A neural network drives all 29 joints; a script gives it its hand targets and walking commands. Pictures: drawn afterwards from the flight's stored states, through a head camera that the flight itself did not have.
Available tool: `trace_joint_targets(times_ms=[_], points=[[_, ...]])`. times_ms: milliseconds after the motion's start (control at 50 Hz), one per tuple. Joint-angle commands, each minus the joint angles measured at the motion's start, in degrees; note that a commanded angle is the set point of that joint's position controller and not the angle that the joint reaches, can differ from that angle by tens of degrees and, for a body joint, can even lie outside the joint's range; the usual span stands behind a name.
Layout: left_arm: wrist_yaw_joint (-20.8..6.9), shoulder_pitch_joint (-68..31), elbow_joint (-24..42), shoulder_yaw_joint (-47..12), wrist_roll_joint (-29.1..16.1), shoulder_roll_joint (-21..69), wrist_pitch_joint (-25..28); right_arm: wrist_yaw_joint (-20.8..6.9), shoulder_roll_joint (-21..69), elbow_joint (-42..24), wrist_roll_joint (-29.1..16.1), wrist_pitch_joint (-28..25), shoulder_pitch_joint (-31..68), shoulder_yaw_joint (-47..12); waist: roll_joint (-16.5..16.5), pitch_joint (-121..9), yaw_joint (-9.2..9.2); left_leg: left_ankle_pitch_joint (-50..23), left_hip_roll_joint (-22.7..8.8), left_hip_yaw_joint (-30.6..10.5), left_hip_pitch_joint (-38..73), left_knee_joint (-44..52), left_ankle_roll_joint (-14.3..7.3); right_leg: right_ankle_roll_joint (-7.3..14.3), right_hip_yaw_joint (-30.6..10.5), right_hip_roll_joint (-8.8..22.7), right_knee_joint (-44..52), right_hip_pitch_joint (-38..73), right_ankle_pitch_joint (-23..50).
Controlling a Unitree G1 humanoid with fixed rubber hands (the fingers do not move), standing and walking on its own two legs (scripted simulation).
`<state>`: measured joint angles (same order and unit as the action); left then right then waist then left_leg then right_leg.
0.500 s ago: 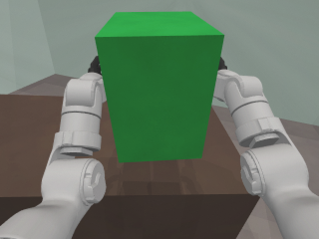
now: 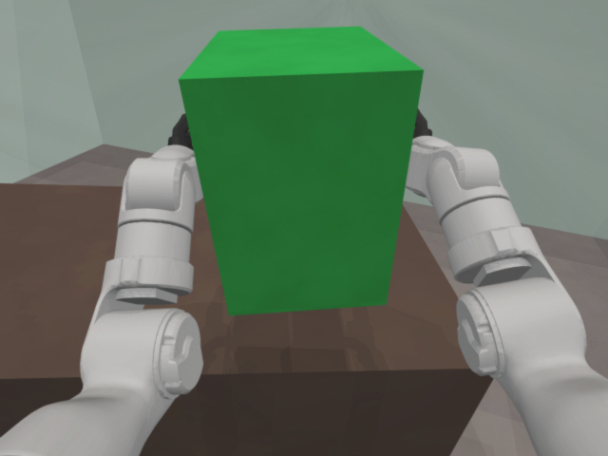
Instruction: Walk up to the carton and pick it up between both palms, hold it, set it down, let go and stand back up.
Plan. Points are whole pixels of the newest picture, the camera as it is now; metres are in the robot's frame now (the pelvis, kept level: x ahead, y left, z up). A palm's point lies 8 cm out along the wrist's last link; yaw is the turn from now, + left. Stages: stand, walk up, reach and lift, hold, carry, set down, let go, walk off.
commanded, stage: hold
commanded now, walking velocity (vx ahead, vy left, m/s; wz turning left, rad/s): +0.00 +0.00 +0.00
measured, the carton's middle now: (298, 161) +0.40 +0.00 +0.29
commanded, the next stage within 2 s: none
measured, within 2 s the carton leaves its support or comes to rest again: neither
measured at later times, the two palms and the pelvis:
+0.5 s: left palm (180, 165) +0.38 +0.15 +0.28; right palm (410, 157) +0.37 -0.14 +0.31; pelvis +0.00 +0.00 +0.00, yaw +0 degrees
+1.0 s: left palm (180, 163) +0.38 +0.14 +0.29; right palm (413, 155) +0.37 -0.14 +0.31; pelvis -0.01 +0.00 +0.00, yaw +0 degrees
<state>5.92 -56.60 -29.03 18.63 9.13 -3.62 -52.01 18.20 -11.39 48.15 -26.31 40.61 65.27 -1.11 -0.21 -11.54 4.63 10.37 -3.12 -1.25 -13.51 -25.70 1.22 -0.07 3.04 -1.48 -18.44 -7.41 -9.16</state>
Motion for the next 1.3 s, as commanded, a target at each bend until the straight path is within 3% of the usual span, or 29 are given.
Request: trace_joint_targets(times_ms=[0,20,60,100,160,260,280,300,320,360,380,420,500,560,640,660,680,720,740,820,920,960,1000,1040,1060,1100,1120,1220,1280], points=[[-8.42,-59.39,13.92,-19.86,-12.16,35.09,7.43,-8.87,44.12,-18.95,-9.81,-2.71,51.85,-8.73,-3.55,-23.61,-0.31,-9.99,5.33,-2.52,11.76,2.82,0.89,-3.54,-3.33,-3.82,2.28,-0.23,8.94],[-8.81,-56.42,9.15,-19.82,-11.54,36.00,6.90,-9.02,42.25,-18.26,-9.28,-2.91,53.46,-7.55,-4.04,-19.78,-0.34,-6.40,4.81,-2.66,10.32,3.64,0.86,-2.91,-3.76,-3.45,2.98,-1.20,5.82],[-8.70,-58.39,11.99,-19.60,-12.27,35.22,7.46,-8.75,43.96,-19.44,-10.23,-2.80,52.45,-9.38,-2.87,-24.14,-0.04,-11.12,5.29,-2.28,11.57,2.24,0.98,-3.36,-3.56,-4.01,2.13,2.51,10.92],[-8.44,-57.04,9.11,-17.24,-10.96,34.14,7.19,-8.86,44.25,-20.90,-9.99,-2.78,55.56,-9.89,-1.55,-24.85,-2.27,-8.36,5.56,-1.74,10.40,2.43,-0.14,-3.93,-4.20,-3.39,2.69,1.28,8.13],[-8.82,-57.91,8.28,-19.34,-12.00,36.45,7.31,-9.22,41.73,-17.09,-9.08,-2.77,52.70,-6.38,-4.16,-21.65,1.34,-7.46,4.51,-3.19,10.31,3.24,1.43,-2.34,-3.98,-4.05,2.50,-0.40,7.08],[-8.65,-58.17,12.54,-19.24,-12.64,33.22,7.78,-8.56,44.75,-18.94,-10.62,-2.40,51.50,-9.51,-3.71,-24.47,-0.40,-11.93,5.71,-2.28,10.93,1.39,0.86,-3.68,-3.69,-3.95,1.56,2.45,12.06],[-8.62,-58.59,12.58,-21.38,-12.79,36.77,7.52,-8.61,41.36,-19.04,-9.67,-2.79,51.86,-6.99,-6.65,-25.74,1.77,-11.83,5.11,-2.59,12.29,2.37,2.24,-2.78,-3.44,-4.22,1.75,0.55,10.63],[-8.79,-60.40,12.94,-21.64,-14.55,36.42,7.88,-8.50,43.26,-21.21,-10.25,-2.81,54.96,-7.58,-4.38,-26.42,1.18,-11.07,4.98,-2.93,11.73,2.23,1.67,-3.03,-3.44,-4.19,1.88,0.73,9.12],[-8.64,-59.48,14.86,-23.92,-14.67,38.14,7.72,-8.15,41.60,-20.81,-9.33,-2.65,51.15,-7.26,-6.97,-27.60,4.00,-12.32,4.52,-3.20,12.49,2.11,2.77,-2.42,-3.45,-4.07,1.29,2.26,12.65],[-8.19,-56.72,12.05,-24.04,-14.26,38.86,7.35,-8.85,39.98,-20.29,-8.95,-3.00,52.51,-6.76,-7.90,-25.89,3.15,-10.37,4.23,-3.19,12.30,2.65,2.81,-2.10,-3.14,-4.20,1.66,0.66,9.38],[-8.53,-54.14,8.63,-19.96,-12.13,36.37,6.76,-9.03,40.64,-18.44,-9.39,-2.48,52.54,-7.61,-4.09,-20.66,1.04,-10.44,4.14,-3.08,10.80,2.59,1.47,-2.82,-3.71,-3.88,2.56,-0.44,9.17],[-8.70,-53.19,11.83,-18.35,-11.04,34.84,7.06,-8.89,44.20,-22.07,-11.53,-2.71,52.18,-11.38,-2.91,-26.27,-2.62,-15.00,5.36,-2.56,11.19,1.35,0.31,-3.63,-4.17,-3.67,1.38,4.42,15.21],[-8.53,-57.75,16.33,-22.44,-14.23,35.67,7.31,-8.22,45.26,-26.26,-10.88,-3.11,54.53,-11.80,-2.83,-30.48,-0.76,-14.80,4.78,-2.92,13.41,1.29,0.98,-3.64,-3.72,-3.98,1.22,4.04,14.67],[-8.76,-57.95,12.01,-20.16,-12.41,36.03,6.96,-8.60,43.46,-17.75,-10.12,-2.58,51.22,-7.23,-4.20,-20.44,0.50,-8.35,4.70,-2.92,9.77,3.14,1.27,-2.94,-4.03,-3.75,2.32,0.42,7.52],[-8.19,-59.14,14.77,-22.64,-15.29,36.82,8.15,-8.62,45.24,-25.65,-10.65,-3.97,56.79,-10.90,-2.08,-29.86,-0.07,-14.56,5.02,-2.79,13.25,1.40,0.94,-3.38,-3.44,-4.04,1.22,2.61,15.40],[-8.57,-56.67,12.56,-22.87,-15.03,36.74,7.69,-8.18,43.34,-25.66,-10.19,-3.46,55.22,-9.65,-2.84,-29.41,1.37,-15.68,4.87,-3.30,13.85,1.00,1.11,-3.40,-3.74,-4.11,1.46,2.50,15.72],[-8.57,-56.84,11.57,-20.14,-13.13,36.09,7.53,-8.05,44.07,-24.77,-10.52,-3.04,55.49,-10.51,-2.48,-27.29,-0.15,-14.40,5.07,-2.53,12.51,1.43,0.99,-3.67,-3.56,-4.15,1.86,2.70,14.07],[-8.35,-57.89,10.50,-19.46,-12.18,35.79,7.43,-8.59,41.82,-15.00,-8.92,-1.92,49.60,-6.13,-5.83,-20.14,1.15,-9.38,4.60,-2.84,10.84,3.14,2.03,-2.89,-3.86,-3.94,2.60,-0.74,7.74],[-8.78,-56.73,9.43,-18.92,-12.61,35.49,7.26,-8.77,42.76,-18.61,-9.48,-2.48,52.27,-7.86,-2.47,-21.86,0.02,-9.00,4.78,-2.57,11.00,3.08,1.12,-3.25,-3.89,-3.51,2.45,0.52,9.37],[-8.99,-58.95,11.47,-20.00,-14.29,36.70,7.82,-8.35,43.48,-19.97,-8.79,-3.09,54.01,-8.10,-2.98,-24.04,1.36,-9.69,4.81,-2.71,11.67,2.68,0.96,-3.48,-3.84,-3.59,2.29,0.60,10.18],[-8.82,-55.10,7.74,-17.43,-10.31,35.38,7.30,-9.03,42.63,-16.55,-8.95,-3.05,52.11,-7.51,-4.71,-21.60,-1.32,-8.46,5.07,-2.60,10.41,3.47,0.60,-2.90,-3.92,-3.51,2.60,-0.71,6.90],[-8.76,-58.85,13.87,-20.97,-12.39,35.19,7.94,-8.82,42.70,-16.51,-9.91,-2.96,49.75,-7.85,-5.68,-25.08,1.22,-11.37,4.60,-2.90,12.18,2.60,1.88,-2.85,-3.66,-3.92,1.60,1.45,10.93],[-8.68,-59.77,11.11,-20.85,-13.29,36.28,7.97,-8.92,43.57,-21.55,-9.94,-3.83,56.56,-8.52,-4.88,-26.84,-0.33,-9.84,5.33,-2.16,10.84,2.38,1.05,-3.11,-3.62,-3.83,1.82,1.61,8.92],[-8.53,-57.96,6.16,-16.45,-11.81,35.13,7.85,-9.28,42.79,-16.29,-9.21,-3.04,55.73,-7.08,-0.86,-20.68,-1.15,-6.15,4.95,-2.13,9.89,4.11,0.13,-3.10,-3.93,-3.83,3.64,-1.51,4.17],[-8.57,-60.87,8.99,-16.97,-12.21,34.40,8.70,-9.37,44.21,-15.82,-8.50,-3.40,54.84,-6.79,-2.30,-22.18,-1.64,-3.38,5.27,-2.02,8.93,3.70,-0.22,-3.09,-4.49,-3.03,3.61,-2.38,1.52],[-8.41,-58.36,10.56,-18.21,-13.18,34.10,8.80,-9.17,44.92,-19.34,-9.79,-3.75,54.44,-9.54,-1.39,-26.83,-2.29,-9.07,5.46,-1.81,10.06,2.53,-0.21,-3.27,-4.22,-3.63,2.00,2.19,9.57],[-8.27,-60.29,15.47,-20.15,-14.45,35.21,9.14,-8.80,46.63,-23.25,-10.60,-3.91,55.27,-11.88,-2.50,-32.51,-1.49,-11.77,5.24,-2.05,12.38,1.59,0.11,-4.06,-4.07,-3.35,0.63,4.10,14.95],[-8.68,-59.35,11.76,-21.70,-14.08,36.91,8.16,-8.27,42.36,-18.12,-9.43,-3.28,51.25,-6.50,-5.12,-23.67,2.79,-8.02,4.68,-2.82,10.14,2.88,1.74,-2.76,-4.13,-3.60,2.32,0.95,8.57],[-8.52,-57.03,11.20,-20.22,-13.23,36.78,8.40,-8.37,43.49,-20.41,-9.37,-3.37,52.83,-8.36,-3.51,-24.55,0.59,-8.77,4.82,-2.81,10.51,2.77,0.90,-2.81,-3.87,-3.65,1.98,1.99,9.24]])
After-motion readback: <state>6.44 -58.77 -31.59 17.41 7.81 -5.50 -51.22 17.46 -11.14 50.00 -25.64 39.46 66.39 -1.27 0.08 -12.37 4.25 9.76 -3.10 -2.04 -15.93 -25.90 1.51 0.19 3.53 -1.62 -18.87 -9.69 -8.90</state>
